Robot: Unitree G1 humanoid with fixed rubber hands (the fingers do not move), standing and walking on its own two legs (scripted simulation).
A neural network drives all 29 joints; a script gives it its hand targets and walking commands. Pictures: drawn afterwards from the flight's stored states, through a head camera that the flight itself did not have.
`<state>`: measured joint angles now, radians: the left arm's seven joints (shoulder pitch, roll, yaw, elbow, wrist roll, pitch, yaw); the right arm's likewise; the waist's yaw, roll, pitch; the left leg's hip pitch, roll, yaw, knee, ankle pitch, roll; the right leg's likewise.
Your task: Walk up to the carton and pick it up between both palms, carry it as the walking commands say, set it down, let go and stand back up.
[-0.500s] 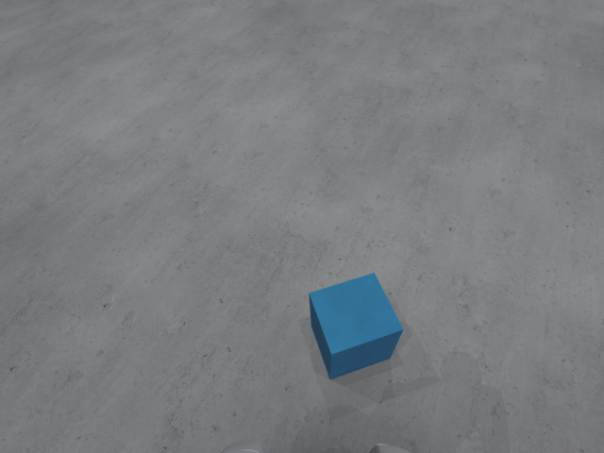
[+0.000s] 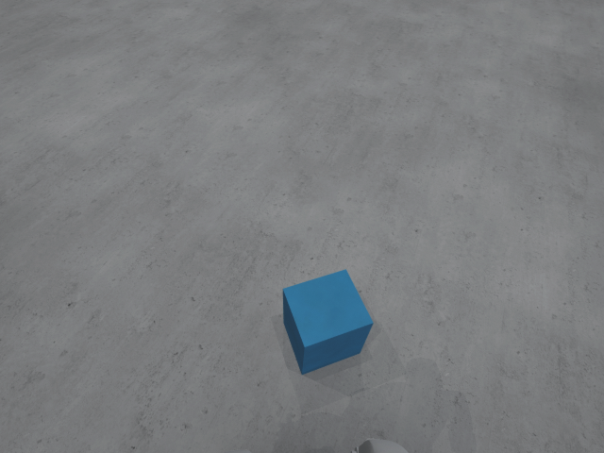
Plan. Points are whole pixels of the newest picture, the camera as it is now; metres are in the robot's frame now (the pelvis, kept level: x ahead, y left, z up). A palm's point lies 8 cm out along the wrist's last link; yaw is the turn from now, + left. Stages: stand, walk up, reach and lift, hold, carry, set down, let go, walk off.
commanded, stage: walk up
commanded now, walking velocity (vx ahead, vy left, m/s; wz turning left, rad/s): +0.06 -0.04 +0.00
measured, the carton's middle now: (323, 322) +0.56 -0.03 -0.64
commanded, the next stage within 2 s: none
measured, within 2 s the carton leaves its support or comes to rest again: neither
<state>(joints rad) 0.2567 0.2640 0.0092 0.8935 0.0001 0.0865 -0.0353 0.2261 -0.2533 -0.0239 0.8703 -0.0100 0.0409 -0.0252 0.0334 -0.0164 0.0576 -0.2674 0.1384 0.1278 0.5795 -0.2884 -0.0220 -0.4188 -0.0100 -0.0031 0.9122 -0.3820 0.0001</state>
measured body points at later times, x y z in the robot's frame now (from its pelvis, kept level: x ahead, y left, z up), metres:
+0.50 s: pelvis -0.03 -0.02 +0.00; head -0.02 +0.00 +0.45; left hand +0.02 +0.22 -0.15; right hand +0.04 -0.27 -0.13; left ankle -0.03 +0.10 -0.73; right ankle +0.03 -0.14 -0.73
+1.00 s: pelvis -0.02 -0.07 +0.00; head +0.01 -0.05 +0.45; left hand +0.01 +0.20 -0.14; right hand +0.02 -0.34 -0.13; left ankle -0.03 +0.10 -0.73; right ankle +0.02 -0.21 -0.70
